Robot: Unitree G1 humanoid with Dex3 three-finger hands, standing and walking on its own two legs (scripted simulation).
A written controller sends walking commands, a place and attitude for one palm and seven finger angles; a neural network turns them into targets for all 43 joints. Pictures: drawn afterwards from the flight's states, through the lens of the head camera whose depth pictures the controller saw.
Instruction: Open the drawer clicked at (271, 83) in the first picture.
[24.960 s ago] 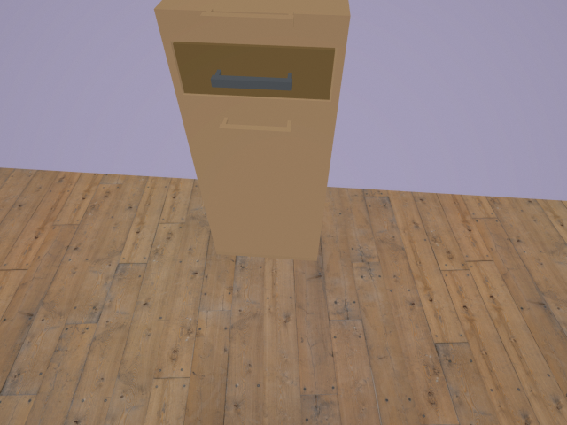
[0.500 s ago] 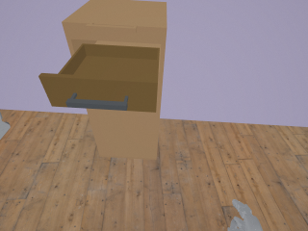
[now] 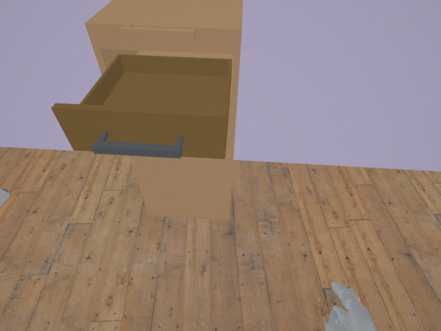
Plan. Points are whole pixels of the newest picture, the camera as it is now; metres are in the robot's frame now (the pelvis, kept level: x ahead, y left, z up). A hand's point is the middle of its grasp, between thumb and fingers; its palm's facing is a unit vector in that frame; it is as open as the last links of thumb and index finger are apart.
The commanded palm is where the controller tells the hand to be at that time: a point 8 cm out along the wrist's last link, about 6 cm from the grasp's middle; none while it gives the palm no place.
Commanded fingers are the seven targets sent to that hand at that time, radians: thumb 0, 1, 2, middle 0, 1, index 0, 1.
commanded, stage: stop stepping back and stand still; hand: left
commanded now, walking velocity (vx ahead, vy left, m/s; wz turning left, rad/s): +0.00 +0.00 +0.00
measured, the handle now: (140, 143) +0.49 +0.21 +0.07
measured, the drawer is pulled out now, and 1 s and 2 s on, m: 0.30 0.30 0.30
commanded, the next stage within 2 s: let the arm hang, fingers relaxed in 0.20 s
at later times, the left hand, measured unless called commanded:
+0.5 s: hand (101, 323) +0.16 +0.23 -0.07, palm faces +0.05 -0.91 -0.41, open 7.4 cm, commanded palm none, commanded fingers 0.00 0.90 0.90 -0.20 -0.30 -0.20 -0.30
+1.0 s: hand out of the picture -0.07 +0.17 -0.16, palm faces +0.06 -0.97 -0.24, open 7.3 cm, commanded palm none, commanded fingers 0.00 0.90 0.90 -0.20 -0.30 -0.20 -0.30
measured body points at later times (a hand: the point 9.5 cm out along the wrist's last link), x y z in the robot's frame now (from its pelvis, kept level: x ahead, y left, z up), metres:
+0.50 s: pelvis -0.02 +0.00 -0.01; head -0.03 -0.05 +0.44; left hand +0.15 +0.27 -0.04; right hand +0.13 -0.25 -0.14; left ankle +0.01 +0.10 -0.74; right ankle +0.00 -0.10 -0.74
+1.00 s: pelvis -0.03 -0.02 +0.00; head -0.02 -0.03 +0.45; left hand -0.08 +0.22 -0.15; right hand -0.08 -0.22 -0.17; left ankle +0.01 +0.10 -0.74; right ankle +0.00 -0.10 -0.74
